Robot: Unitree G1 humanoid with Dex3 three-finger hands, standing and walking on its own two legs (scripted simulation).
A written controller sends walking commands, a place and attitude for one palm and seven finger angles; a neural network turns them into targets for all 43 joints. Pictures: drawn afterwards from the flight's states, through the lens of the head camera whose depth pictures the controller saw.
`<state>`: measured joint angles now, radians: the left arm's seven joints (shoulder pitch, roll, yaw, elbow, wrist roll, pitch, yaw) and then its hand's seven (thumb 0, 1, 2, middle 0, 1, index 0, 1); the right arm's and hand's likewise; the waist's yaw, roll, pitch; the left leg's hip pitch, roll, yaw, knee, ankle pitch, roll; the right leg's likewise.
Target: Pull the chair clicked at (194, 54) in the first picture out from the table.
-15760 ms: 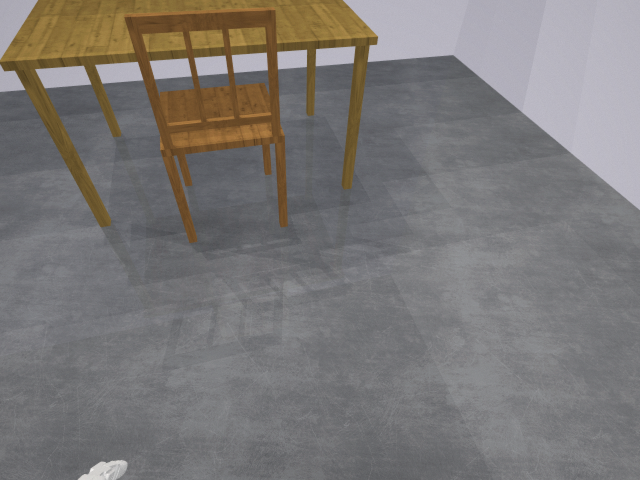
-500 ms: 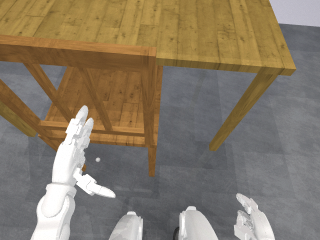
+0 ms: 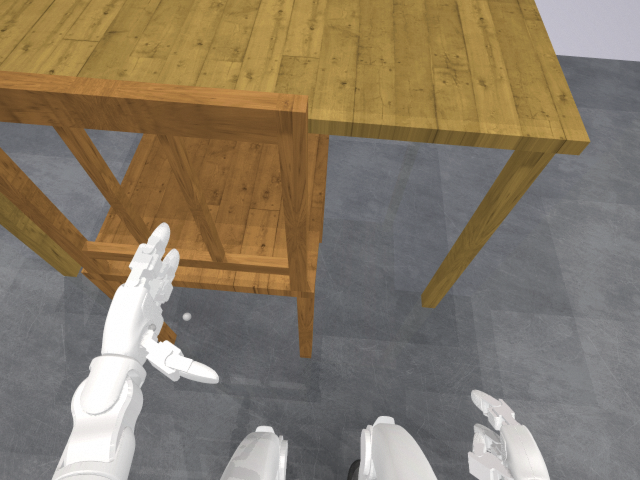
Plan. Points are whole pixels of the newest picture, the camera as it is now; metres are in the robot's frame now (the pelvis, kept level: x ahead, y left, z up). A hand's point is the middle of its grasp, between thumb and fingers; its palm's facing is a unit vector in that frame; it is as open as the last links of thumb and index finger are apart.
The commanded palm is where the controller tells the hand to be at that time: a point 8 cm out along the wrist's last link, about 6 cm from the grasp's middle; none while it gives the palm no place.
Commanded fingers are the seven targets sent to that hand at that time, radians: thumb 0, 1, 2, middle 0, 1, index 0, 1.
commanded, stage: aim the fingers beside a spindle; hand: left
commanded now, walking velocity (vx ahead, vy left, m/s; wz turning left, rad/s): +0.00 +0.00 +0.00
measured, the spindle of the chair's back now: (118, 200) +0.46 +0.28 +0.03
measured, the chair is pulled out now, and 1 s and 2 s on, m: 0.00 0.00 0.00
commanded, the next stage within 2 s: push the fingers through the gap in 0.90 s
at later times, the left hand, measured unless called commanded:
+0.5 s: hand (199, 325) +0.29 +0.14 +0.04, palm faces -0.11 -0.99 -0.02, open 17.0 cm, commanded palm +0.29 +0.22 +0.03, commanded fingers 0.00 -0.50 0.30 -0.06 -0.08 -0.06 -0.08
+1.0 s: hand (187, 309) +0.32 +0.17 +0.00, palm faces -0.04 -1.00 -0.03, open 17.0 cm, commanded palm +0.30 +0.21 +0.02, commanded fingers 0.00 -0.50 0.30 -0.06 -0.08 -0.06 -0.08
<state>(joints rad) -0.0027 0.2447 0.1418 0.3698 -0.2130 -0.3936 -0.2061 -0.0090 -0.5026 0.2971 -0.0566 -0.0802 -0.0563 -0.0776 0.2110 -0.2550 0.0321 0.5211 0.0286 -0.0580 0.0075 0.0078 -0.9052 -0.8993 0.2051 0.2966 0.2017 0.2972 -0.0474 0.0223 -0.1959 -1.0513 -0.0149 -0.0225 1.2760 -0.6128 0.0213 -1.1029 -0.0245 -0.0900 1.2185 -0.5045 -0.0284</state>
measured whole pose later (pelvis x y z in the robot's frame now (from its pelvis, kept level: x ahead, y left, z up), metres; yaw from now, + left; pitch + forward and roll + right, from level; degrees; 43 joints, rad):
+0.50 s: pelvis +0.00 +0.01 +0.00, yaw -1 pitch +22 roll -2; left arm 0.16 0.21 0.05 0.10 -0.19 -0.47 -0.16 -0.02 -0.50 0.30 -0.06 -0.08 -0.06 -0.08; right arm 0.23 -0.23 0.01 0.52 0.00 -0.10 -0.01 0.01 -0.91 -0.90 0.20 0.30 0.20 0.30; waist -0.06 0.01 -0.18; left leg -1.03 -0.01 0.00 1.26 -0.61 0.03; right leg -1.09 -0.02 -0.07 1.20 -0.49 -0.01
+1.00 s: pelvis +0.00 +0.01 +0.00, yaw +0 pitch +23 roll -2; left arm -0.05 0.24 0.13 0.38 -0.19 -0.40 -0.17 -0.01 -0.50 0.30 -0.06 -0.08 -0.06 -0.08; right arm 0.20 -0.25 0.03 0.53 0.02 -0.06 0.01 0.01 -0.91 -0.90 0.20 0.30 0.20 0.30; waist -0.05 0.02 -0.19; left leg -1.08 -0.02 -0.02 1.30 -0.62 0.03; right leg -1.12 -0.03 -0.09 1.23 -0.50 -0.02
